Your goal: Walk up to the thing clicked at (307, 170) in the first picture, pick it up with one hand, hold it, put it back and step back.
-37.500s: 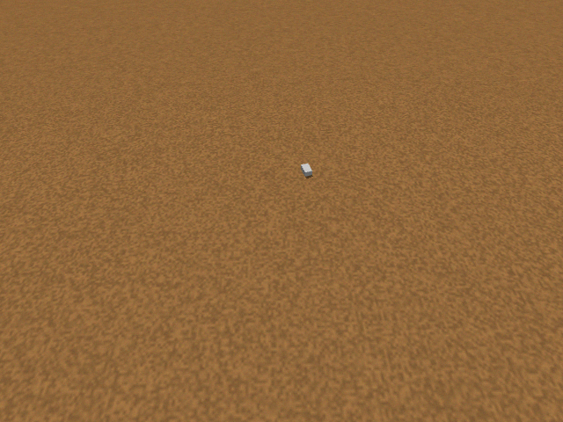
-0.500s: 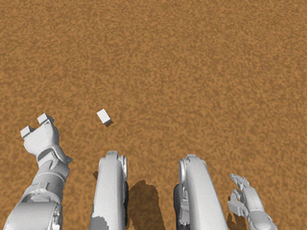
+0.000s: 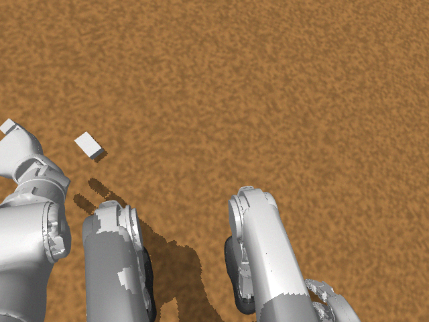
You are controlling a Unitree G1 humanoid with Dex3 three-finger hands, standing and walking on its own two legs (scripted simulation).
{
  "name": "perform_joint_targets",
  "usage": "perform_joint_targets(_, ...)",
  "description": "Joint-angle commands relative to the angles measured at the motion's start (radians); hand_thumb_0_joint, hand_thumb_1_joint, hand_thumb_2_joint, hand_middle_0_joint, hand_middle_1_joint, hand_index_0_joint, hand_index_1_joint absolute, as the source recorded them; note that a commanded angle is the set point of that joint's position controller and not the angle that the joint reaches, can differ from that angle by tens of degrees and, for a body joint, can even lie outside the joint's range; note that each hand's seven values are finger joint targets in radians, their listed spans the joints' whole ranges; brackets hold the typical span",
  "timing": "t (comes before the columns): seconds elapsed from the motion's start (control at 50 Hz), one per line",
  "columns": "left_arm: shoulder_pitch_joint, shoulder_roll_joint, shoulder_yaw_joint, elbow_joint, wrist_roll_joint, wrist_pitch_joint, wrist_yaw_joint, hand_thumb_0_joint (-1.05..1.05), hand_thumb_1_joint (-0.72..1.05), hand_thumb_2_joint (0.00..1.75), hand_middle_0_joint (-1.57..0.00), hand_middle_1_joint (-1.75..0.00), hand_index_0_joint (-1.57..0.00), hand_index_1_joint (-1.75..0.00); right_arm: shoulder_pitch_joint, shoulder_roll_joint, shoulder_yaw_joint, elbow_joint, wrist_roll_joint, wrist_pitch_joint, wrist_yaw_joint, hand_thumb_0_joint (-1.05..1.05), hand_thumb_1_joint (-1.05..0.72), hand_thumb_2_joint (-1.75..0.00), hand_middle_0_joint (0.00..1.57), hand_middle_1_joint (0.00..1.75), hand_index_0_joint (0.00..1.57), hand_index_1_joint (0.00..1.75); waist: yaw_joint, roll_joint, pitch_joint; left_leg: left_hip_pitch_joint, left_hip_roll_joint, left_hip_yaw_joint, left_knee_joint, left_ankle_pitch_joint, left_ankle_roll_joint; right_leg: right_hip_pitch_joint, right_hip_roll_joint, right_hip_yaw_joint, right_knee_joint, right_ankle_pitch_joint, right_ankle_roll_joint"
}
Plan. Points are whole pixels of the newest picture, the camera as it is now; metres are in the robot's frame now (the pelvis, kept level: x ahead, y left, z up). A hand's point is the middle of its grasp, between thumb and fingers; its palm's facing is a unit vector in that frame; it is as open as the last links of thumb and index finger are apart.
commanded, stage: rise first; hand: left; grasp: from above
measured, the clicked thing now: (89, 145) +0.52 +0.29 -0.36
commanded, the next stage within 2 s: none
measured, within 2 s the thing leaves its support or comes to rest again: neither
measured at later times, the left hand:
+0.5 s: hand (58, 152) +0.46 +0.31 -0.22, palm faces -0.24 -0.34 -0.91, open 13.5 cm
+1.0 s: hand (61, 148) +0.48 +0.31 -0.24, palm faces -0.25 -0.34 -0.91, open 13.3 cm
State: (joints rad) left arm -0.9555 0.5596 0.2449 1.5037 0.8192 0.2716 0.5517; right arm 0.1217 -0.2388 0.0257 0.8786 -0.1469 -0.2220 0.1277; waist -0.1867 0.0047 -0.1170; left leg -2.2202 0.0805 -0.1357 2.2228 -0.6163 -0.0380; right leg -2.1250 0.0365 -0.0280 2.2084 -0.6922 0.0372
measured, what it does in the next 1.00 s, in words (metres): lowers itself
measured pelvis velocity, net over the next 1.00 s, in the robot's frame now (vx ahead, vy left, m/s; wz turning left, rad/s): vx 0.01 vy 0.00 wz -0.08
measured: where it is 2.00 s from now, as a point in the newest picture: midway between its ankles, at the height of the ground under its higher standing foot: (194, 293)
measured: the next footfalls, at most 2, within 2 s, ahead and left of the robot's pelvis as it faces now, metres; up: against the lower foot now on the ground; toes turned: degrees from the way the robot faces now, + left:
none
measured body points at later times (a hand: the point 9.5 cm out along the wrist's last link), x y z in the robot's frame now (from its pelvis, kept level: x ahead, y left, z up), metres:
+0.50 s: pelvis +0.01 +0.00 -0.06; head +0.26 +0.04 +0.31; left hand +0.47 +0.32 -0.17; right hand +0.04 -0.25 -0.18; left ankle +0.10 +0.15 -0.34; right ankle +0.09 -0.13 -0.34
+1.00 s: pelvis +0.01 +0.00 -0.06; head +0.27 +0.05 +0.30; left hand +0.49 +0.32 -0.19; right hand +0.03 -0.25 -0.17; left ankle +0.10 +0.15 -0.34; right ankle +0.09 -0.13 -0.34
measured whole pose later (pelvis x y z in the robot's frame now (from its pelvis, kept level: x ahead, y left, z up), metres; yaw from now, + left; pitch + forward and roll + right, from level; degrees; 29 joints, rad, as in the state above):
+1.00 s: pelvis +0.01 +0.00 -0.06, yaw -5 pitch +32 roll -8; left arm -1.11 0.77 0.32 1.63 0.89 0.24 0.54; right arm 0.15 -0.30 0.12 0.82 -0.18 -0.27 0.29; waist -0.27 -0.03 0.04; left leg -2.37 0.08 -0.23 2.46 -0.67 -0.05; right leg -2.26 0.08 -0.07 2.40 -0.71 0.06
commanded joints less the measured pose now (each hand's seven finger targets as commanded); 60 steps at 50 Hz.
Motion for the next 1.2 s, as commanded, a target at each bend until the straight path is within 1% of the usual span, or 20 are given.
perform_joint_targets(0.0,-0.353,0.287,0.009,-0.072,0.021,0.003,0.028,0.0,-0.52,0.96,-0.12,-1.02,-0.13,-1.01,0.18,-0.209,-0.049,-0.014,0.003,-0.034,0.03,0.0,-0.9,-0.91,0.2,0.3,0.2,0.3,0.005,0.22,-0.615,0.487,-0.016,0.109,-0.162,0.087,0.048,0.254,0.014,-0.086,-0.246,0.165,-0.063)
perform_joint_targets(0.08,-0.36,0.303,-0.009,-0.029,0.06,-0.016,0.0,0.0,-0.5,0.95,-0.13,-1.02,-0.15,-1.01,0.188,-0.221,-0.042,-0.014,-0.003,-0.04,0.056,0.0,-0.91,-0.91,0.2,0.3,0.2,0.3,-0.01,0.221,-0.596,0.438,-0.019,0.106,-0.123,0.071,0.052,0.23,0.026,-0.099,-0.204,0.148,-0.065)
perform_joint_targets(0.2,-0.373,0.345,0.004,-0.041,0.095,-0.056,-0.009,0.0,-0.47,0.91,-0.15,-1.01,-0.17,-0.99,0.207,-0.242,-0.032,-0.022,-0.004,-0.04,0.081,0.0,-0.91,-0.91,0.2,0.3,0.2,0.3,-0.02,0.237,-0.595,0.413,-0.02,0.099,-0.078,0.088,0.052,0.215,0.035,-0.118,-0.153,0.169,-0.064)
perform_joint_targets(0.28,-0.41,0.373,0.051,-0.081,0.09,-0.057,0.02,0.0,-0.47,0.91,-0.16,-0.99,-0.18,-0.97,0.242,-0.258,-0.026,-0.021,-0.01,-0.039,0.097,0.0,-0.91,-0.91,0.2,0.3,0.2,0.3,-0.031,0.246,-0.625,0.422,-0.016,0.1,-0.042,0.141,0.054,0.231,0.034,-0.125,-0.13,0.231,-0.057)
perform_joint_targets(0.34,-0.417,0.378,0.06,-0.048,0.082,-0.05,0.038,0.0,-0.46,0.89,-0.17,-0.99,-0.19,-0.97,0.238,-0.259,-0.024,-0.017,-0.017,-0.041,0.107,0.0,-0.91,-0.91,0.2,0.3,0.2,0.3,-0.035,0.251,-0.615,0.387,-0.012,0.1,-0.025,0.123,0.053,0.218,0.042,-0.127,-0.123,0.22,-0.055)
perform_joint_targets(0.36,-0.441,0.38,0.062,-0.053,0.084,-0.048,0.04,0.0,-0.46,0.9,-0.18,-0.97,-0.19,-0.96,0.25,-0.259,-0.02,-0.018,-0.022,-0.041,0.111,0.0,-0.91,-0.91,0.2,0.3,0.2,0.3,-0.052,0.244,-0.611,0.382,-0.012,0.096,-0.02,0.124,0.054,0.231,0.042,-0.129,-0.121,0.224,-0.053)
perform_joint_targets(0.42,-0.445,0.42,0.088,-0.055,0.076,-0.039,0.045,0.0,-0.47,0.9,-0.2,-0.93,-0.2,-0.94,0.249,-0.267,-0.013,-0.016,-0.024,-0.043,0.12,0.0,-0.91,-0.91,0.2,0.3,0.2,0.3,-0.039,0.247,-0.613,0.37,-0.009,0.095,0.005,0.135,0.057,0.23,0.043,-0.13,-0.109,0.233,-0.051)
perform_joint_targets(0.46,-0.467,0.423,0.069,-0.043,0.085,-0.038,0.036,0.0,-0.46,0.9,-0.2,-0.93,-0.2,-0.93,0.259,-0.268,-0.006,-0.015,-0.028,-0.044,0.129,0.0,-0.91,-0.91,0.2,0.3,0.2,0.3,-0.06,0.256,-0.606,0.359,-0.008,0.091,0.015,0.14,0.058,0.25,0.047,-0.13,-0.103,0.246,-0.049)
perform_joint_targets(0.5,-0.45,0.439,0.075,-0.036,0.084,-0.037,0.026,0.0,-0.44,0.88,-0.21,-0.92,-0.21,-0.91,0.247,-0.269,-0.007,-0.013,-0.024,-0.046,0.13,0.0,-0.91,-0.9,0.2,0.3,0.2,0.3,-0.048,0.257,-0.586,0.347,-0.01,0.091,0.019,0.121,0.059,0.231,0.05,-0.132,-0.101,0.22,-0.051)
perform_joint_targets(0.58,-0.431,0.441,0.062,-0.01,0.092,-0.04,0.01,0.0,-0.46,0.9,-0.21,-0.91,-0.21,-0.92,0.25,-0.272,0.004,-0.023,-0.026,-0.044,0.141,0.0,-0.91,-0.9,0.2,0.3,0.2,0.3,-0.057,0.24,-0.591,0.32,-0.01,0.085,0.039,0.134,0.062,0.271,0.057,-0.134,-0.095,0.244,-0.048)
perform_joint_targets(0.6,-0.435,0.453,0.078,-0.014,0.091,-0.039,0.014,0.0,-0.45,0.9,-0.21,-0.91,-0.21,-0.91,0.256,-0.28,0.006,-0.028,-0.024,-0.045,0.142,0.0,-0.9,-0.9,0.2,0.3,0.2,0.3,-0.056,0.241,-0.596,0.321,-0.01,0.082,0.039,0.141,0.063,0.273,0.059,-0.139,-0.09,0.251,-0.047)
perform_joint_targets(0.66,-0.426,0.44,0.063,0.003,0.092,-0.035,0.011,0.0,-0.46,0.9,-0.22,-0.89,-0.21,-0.91,0.253,-0.284,0.007,-0.031,-0.027,-0.047,0.149,0.0,-0.91,-0.91,0.2,0.3,0.2,0.3,-0.069,0.241,-0.56,0.313,-0.011,0.074,0.034,0.131,0.062,0.245,0.062,-0.148,-0.087,0.24,-0.048)
perform_joint_targets(0.74,-0.422,0.436,0.066,0.014,0.085,-0.031,0.025,0.0,-0.44,0.88,-0.24,-0.88,-0.23,-0.89,0.252,-0.295,0.018,-0.043,-0.024,-0.047,0.156,0.0,-0.91,-0.91,0.2,0.3,0.2,0.3,-0.065,0.276,-0.564,0.34,-0.005,0.065,0.026,0.15,0.053,0.24,0.07,-0.164,-0.067,0.262,-0.055)
perform_joint_targets(0.76,-0.43,0.454,0.075,-0.003,0.084,-0.03,0.029,0.0,-0.44,0.87,-0.23,-0.88,-0.23,-0.89,0.251,-0.3,0.017,-0.041,-0.021,-0.049,0.155,0.0,-0.91,-0.9,0.2,0.3,0.2,0.3,-0.064,0.283,-0.552,0.351,-0.005,0.062,0.029,0.157,0.054,0.221,0.067,-0.167,-0.065,0.264,-0.054)
perform_joint_targets(0.78,-0.442,0.447,0.067,0.005,0.093,-0.028,0.03,0.0,-0.43,0.87,-0.24,-0.88,-0.23,-0.88,0.254,-0.303,0.018,-0.043,-0.022,-0.049,0.157,0.0,-0.91,-0.9,0.2,0.3,0.2,0.3,-0.08,0.295,-0.546,0.356,-0.005,0.059,0.022,0.148,0.052,0.209,0.068,-0.171,-0.062,0.254,-0.057)
perform_joint_targets(0.82,-0.455,0.46,0.062,-0.005,0.091,-0.03,0.032,0.0,-0.42,0.86,-0.25,-0.87,-0.25,-0.88,0.243,-0.302,0.021,-0.042,-0.021,-0.05,0.156,0.0,-0.91,-0.91,0.2,0.3,0.2,0.3,-0.076,0.315,-0.541,0.358,-0.003,0.06,0.026,0.136,0.05,0.195,0.071,-0.17,-0.06,0.245,-0.059)
perform_joint_targets(0.84,-0.477,0.451,0.057,-0.022,0.092,-0.032,0.031,0.0,-0.42,0.85,-0.26,-0.87,-0.25,-0.88,0.257,-0.304,0.022,-0.042,-0.024,-0.052,0.156,0.0,-0.91,-0.91,0.2,0.3,0.2,0.3,-0.092,0.315,-0.535,0.369,-0.003,0.058,0.03,0.139,0.051,0.197,0.069,-0.17,-0.063,0.251,-0.057)
perform_joint_targets(0.96,-0.467,0.476,0.059,-0.008,0.09,-0.031,0.039,0.0,-0.46,0.9,-0.3,-0.82,-0.24,-0.88,0.25,-0.317,0.032,-0.044,-0.025,-0.057,0.16,0.0,-0.91,-0.91,0.2,0.3,0.2,0.3,-0.093,0.331,-0.527,0.366,0.0,0.052,0.032,0.126,0.049,0.191,0.07,-0.178,-0.062,0.236,-0.057)
perform_joint_targets(1.16,-0.448,0.506,0.056,0.033,0.082,-0.026,0.034,0.0,-0.36,0.82,-0.32,-0.81,-0.3,-0.83,0.248,-0.326,0.054,-0.053,-0.032,-0.07,0.166,0.0,-0.91,-0.9,0.2,0.3,0.2,0.3,-0.106,0.289,-0.505,0.329,0.0,0.044,0.047,0.131,0.056,0.222,0.075,-0.178,-0.071,0.246,-0.049)
perform_joint_targets(1.18,-0.462,0.504,0.05,0.044,0.087,-0.025,0.033,0.0,-0.36,0.82,-0.34,-0.79,-0.32,-0.82,0.253,-0.328,0.058,-0.054,-0.033,-0.071,0.167,0.0,-0.91,-0.9,0.2,0.3,0.2,0.3,-0.118,0.295,-0.499,0.324,-0.001,0.044,0.046,0.126,0.056,0.225,0.076,-0.178,-0.074,0.242,-0.049)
